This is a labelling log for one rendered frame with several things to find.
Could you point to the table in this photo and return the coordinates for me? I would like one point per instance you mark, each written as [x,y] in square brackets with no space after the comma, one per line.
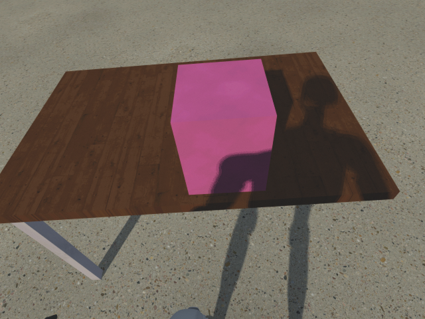
[103,146]

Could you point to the carton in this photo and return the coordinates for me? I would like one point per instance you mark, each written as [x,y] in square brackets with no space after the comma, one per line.
[223,121]

